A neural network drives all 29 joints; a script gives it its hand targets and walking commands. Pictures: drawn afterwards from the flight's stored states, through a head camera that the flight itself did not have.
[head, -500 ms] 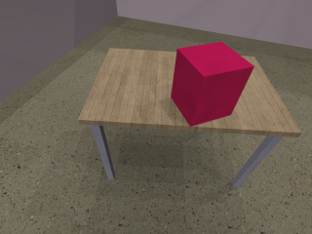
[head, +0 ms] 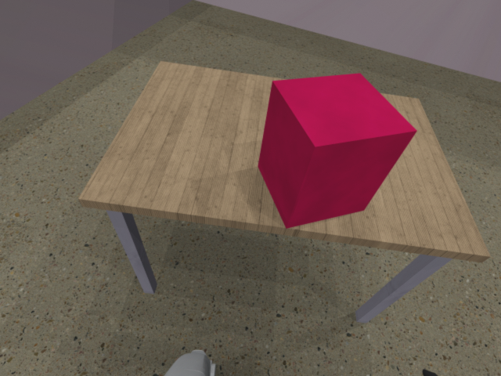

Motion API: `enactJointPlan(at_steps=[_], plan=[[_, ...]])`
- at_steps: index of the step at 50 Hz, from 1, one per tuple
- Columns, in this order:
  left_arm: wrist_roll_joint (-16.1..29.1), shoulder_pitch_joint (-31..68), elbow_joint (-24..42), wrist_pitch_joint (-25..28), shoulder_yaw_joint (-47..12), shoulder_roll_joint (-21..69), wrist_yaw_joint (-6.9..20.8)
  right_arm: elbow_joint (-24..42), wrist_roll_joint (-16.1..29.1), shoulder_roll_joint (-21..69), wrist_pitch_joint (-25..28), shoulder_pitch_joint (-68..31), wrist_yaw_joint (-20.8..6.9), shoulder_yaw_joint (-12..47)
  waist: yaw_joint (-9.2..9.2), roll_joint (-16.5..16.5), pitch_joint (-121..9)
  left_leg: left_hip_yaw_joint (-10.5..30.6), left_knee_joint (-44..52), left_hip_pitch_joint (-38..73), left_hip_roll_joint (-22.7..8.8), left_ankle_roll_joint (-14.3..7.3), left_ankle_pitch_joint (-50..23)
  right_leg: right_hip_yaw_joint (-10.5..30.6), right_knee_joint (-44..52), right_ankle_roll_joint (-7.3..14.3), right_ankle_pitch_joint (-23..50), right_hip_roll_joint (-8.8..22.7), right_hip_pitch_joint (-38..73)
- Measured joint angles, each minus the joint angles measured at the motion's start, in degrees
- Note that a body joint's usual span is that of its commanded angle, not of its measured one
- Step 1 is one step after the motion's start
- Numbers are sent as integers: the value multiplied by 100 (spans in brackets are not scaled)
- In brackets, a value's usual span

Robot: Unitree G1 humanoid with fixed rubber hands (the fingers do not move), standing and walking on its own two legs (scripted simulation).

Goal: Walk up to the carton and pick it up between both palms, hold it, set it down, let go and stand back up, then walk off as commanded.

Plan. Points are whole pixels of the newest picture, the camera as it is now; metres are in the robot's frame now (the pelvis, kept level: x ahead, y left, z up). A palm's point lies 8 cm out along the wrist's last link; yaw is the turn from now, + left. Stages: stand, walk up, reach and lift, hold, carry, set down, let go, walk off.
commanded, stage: walk up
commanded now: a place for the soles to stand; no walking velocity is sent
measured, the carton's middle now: (322, 151) +0.58 -0.10 +0.02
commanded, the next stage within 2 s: none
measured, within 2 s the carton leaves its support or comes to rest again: neither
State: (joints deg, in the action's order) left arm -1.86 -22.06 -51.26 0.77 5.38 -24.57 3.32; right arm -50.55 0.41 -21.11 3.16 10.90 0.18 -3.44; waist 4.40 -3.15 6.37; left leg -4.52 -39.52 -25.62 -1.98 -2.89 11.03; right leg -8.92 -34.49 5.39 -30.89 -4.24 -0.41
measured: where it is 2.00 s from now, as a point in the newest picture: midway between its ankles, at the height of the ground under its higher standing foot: outside the picture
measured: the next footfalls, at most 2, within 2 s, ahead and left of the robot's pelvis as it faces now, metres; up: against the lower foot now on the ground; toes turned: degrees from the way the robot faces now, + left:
right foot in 0.36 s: +0.25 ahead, -0.18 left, +0.00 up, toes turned -3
left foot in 0.66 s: +0.21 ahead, +0.06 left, +0.00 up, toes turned +1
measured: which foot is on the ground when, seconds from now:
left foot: down 0.00-0.42, up 0.44-0.64, down 0.66-1.00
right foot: down 0.00-0.06, up 0.08-0.34, down 0.36-1.00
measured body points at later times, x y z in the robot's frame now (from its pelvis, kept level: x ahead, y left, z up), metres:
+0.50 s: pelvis +0.15 -0.11 -0.02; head +0.16 -0.13 +0.43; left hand +0.31 +0.21 -0.10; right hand +0.16 -0.46 -0.14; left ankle +0.12 +0.06 -0.67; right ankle +0.19 -0.25 -0.71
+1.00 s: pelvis +0.19 -0.12 -0.02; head +0.24 -0.13 +0.42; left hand +0.27 +0.22 -0.12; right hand +0.37 -0.44 -0.12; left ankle +0.24 +0.02 -0.69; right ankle +0.19 -0.25 -0.71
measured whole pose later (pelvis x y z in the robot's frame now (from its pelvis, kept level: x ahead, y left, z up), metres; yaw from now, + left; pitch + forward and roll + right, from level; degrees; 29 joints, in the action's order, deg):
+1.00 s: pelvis +0.19 -0.12 -0.02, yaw +0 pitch -4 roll +0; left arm -1.0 -12.1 -50.4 3.8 1.4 -24.4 -3.8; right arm -46.9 0.2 -25.7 -0.6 1.9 0.1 -4.4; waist 1.5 2.2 10.4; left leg 1.1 -60.5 -29.1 -1.8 -2.8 30.8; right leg -3.7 -55.6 -1.4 -29.9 5.7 -21.7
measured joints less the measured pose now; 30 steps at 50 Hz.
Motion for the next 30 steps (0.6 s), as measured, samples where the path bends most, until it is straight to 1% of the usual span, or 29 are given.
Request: enactJointPlan(at_steps=[1,2,3,4,5,6,8,11,13,15,17,18,19,20,21,22,23,26,28,30], plan=[[25,45,41,-10,9,-48,-14,35,-26,73,37,-41,26,-2,-7,-206,105,-94,-33,31,109,-10,-189,25,-390,-23,-190,166,-109],[47,87,93,-26,3,-44,-36,93,-60,107,66,-84,64,-1,-5,-362,197,-205,-140,40,180,-4,-62,90,-1005,-99,-128,334,-367],[60,109,172,-44,-33,8,-54,188,-84,90,88,-103,114,2,-16,-401,249,-284,-290,18,167,3,159,287,-1714,-240,54,350,-725],[68,123,238,-80,-85,64,-50,274,-65,59,87,-116,154,-13,-51,-388,289,-342,-413,37,120,-3,372,492,-2369,-334,51,313,-1068],[53,147,267,-125,-140,103,-27,325,-31,27,72,-125,185,-40,-123,-354,321,-372,-478,107,74,-1,530,647,-2866,-355,28,291,-1349],[23,182,271,-164,-178,117,4,333,-3,1,58,-122,211,-66,-217,-321,340,-381,-480,216,39,27,625,777,-3199,-376,18,295,-1577],[12,271,277,-188,-176,68,39,318,6,-21,49,-28,259,-93,-381,-330,290,-415,-335,465,19,121,676,1012,-3503,-421,207,425,-2003],[34,443,418,-175,-81,-98,46,270,-9,-129,130,272,296,-70,-509,-283,169,-432,-248,750,-83,202,830,1227,-3397,-493,335,690,-2506],[61,596,544,-159,-17,-233,49,192,-38,-231,187,470,302,-75,-535,-224,140,-430,-304,909,-190,295,990,1261,-2861,-489,259,939,-2647],[40,759,635,-150,81,-359,89,77,-85,-314,217,601,280,-100,-534,-217,130,-466,-383,1046,-283,410,1158,1277,-2237,-487,370,1178,-2720],[28,874,687,-139,146,-458,126,2,-103,-395,211,677,258,-112,-573,-189,109,-465,-536,1124,-408,527,1353,1218,-1620,-446,640,1312,-2692],[26,927,681,-118,159,-478,115,-25,-98,-442,190,694,241,-113,-611,-123,108,-415,-668,1135,-510,598,1472,1130,-1384,-520,1112,1296,-2611],[26,995,635,-85,170,-447,84,-66,-83,-495,154,682,218,-117,-670,21,133,-302,-838,1128,-661,647,1605,1005,-1378,-657,1477,1200,-2536],[17,1060,586,-62,164,-376,43,-101,-78,-549,104,661,197,-123,-744,223,165,-141,-1024,1100,-837,618,1748,826,-1464,-744,1422,1078,-2457],[14,1104,547,-27,136,-306,4,-121,-70,-590,48,649,183,-116,-803,407,160,56,-1245,1005,-965,459,1883,650,-1555,-772,1233,974,-2407],[13,1105,547,14,93,-259,-38,-133,-56,-588,-24,625,192,-99,-802,471,104,233,-1559,849,-919,312,2077,581,-1686,-762,1024,935,-2451],[23,1103,556,39,45,-216,-69,-135,-32,-565,-94,580,211,-77,-756,460,74,356,-1936,701,-753,235,2245,589,-1821,-722,856,941,-2503],[73,1130,505,47,-83,-12,-146,-216,-6,-554,-127,367,201,-24,-568,461,123,331,-2698,387,-354,154,2314,644,-1964,-601,637,962,-2472],[96,1129,481,64,-177,134,-211,-213,41,-580,-51,269,198,-10,-514,575,160,254,-2695,202,-255,110,2276,540,-1925,-586,580,955,-2388],[94,1122,457,113,-257,204,-268,-141,61,-557,-19,203,186,-20,-456,644,188,127,-2408,60,-222,106,2115,428,-1940,-578,506,952,-2384]])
